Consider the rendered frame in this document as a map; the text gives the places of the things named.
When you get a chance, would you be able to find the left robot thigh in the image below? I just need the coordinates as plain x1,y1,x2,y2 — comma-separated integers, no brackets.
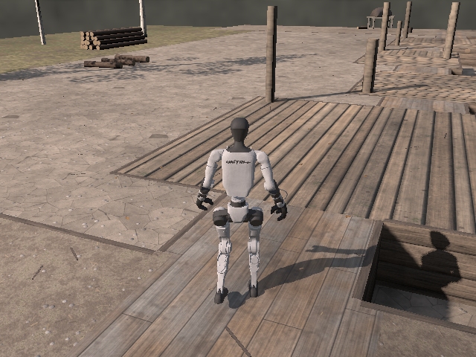
213,207,232,254

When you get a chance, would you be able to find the left robot shin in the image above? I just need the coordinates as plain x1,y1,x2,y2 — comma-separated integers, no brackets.
217,242,230,294

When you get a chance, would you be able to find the left robot forearm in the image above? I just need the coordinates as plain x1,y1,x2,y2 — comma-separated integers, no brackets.
198,177,210,201

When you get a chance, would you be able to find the right robot upper arm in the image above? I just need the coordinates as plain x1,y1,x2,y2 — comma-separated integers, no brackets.
254,150,276,192

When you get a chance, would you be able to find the right robot hand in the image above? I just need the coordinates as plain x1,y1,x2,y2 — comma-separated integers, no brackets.
271,203,288,221

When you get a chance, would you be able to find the left robot upper arm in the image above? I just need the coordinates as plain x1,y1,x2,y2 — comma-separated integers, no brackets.
203,149,224,189

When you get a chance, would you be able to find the right robot forearm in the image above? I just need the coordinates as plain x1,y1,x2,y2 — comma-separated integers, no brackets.
269,180,285,208

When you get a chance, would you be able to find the left robot hand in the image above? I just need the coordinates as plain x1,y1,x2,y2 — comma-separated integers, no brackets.
196,198,213,210

